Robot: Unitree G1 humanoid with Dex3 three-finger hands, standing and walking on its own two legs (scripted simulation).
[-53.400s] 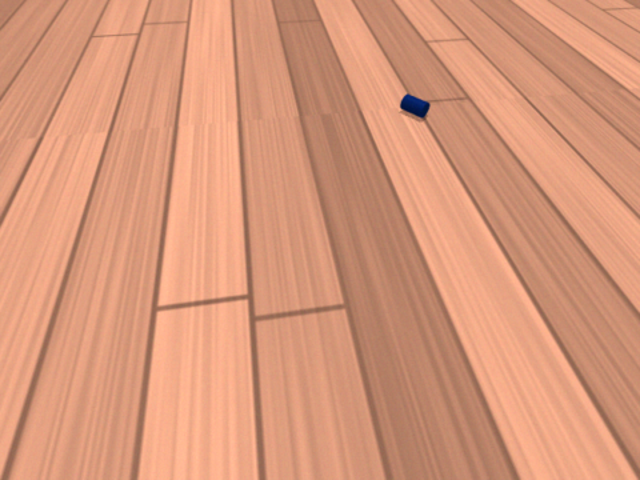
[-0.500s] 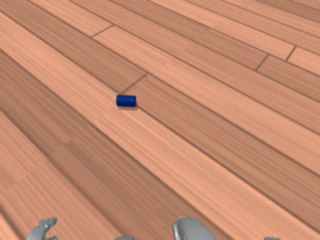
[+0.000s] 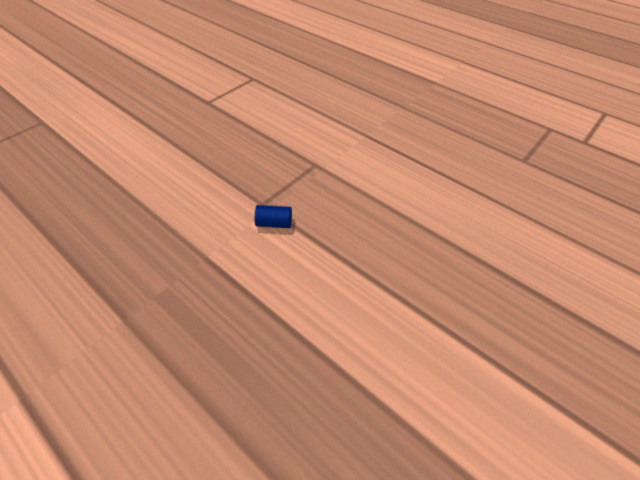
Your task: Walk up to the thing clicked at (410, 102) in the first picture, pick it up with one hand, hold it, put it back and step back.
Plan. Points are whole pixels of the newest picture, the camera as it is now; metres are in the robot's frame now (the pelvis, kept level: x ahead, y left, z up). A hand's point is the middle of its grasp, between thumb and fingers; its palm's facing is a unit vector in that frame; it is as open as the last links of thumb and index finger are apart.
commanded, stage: step back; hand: left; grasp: from above
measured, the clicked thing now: (273, 216) +1.16 +0.20 -0.72
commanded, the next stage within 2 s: stand in 0.58 s
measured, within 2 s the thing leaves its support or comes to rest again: neither
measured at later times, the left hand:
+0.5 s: hand (152, 454) +0.18 +0.24 -0.14, palm faces +0.00 -0.94 -0.34, open 7.3 cm
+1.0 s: hand out of the picture +0.15 +0.25 -0.14, palm faces -0.02 -0.94 -0.33, open 7.3 cm
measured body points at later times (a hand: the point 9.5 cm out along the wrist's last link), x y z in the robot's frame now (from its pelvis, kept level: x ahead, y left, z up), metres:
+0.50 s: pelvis +0.05 +0.00 +0.00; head +0.07 -0.01 +0.45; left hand +0.18 +0.29 -0.11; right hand +0.12 -0.30 -0.13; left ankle +0.04 +0.13 -0.73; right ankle +0.07 -0.13 -0.73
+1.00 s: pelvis +0.06 +0.00 +0.02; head +0.07 +0.01 +0.47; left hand +0.15 +0.30 -0.11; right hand +0.16 -0.30 -0.10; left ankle +0.04 +0.13 -0.73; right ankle +0.07 -0.13 -0.73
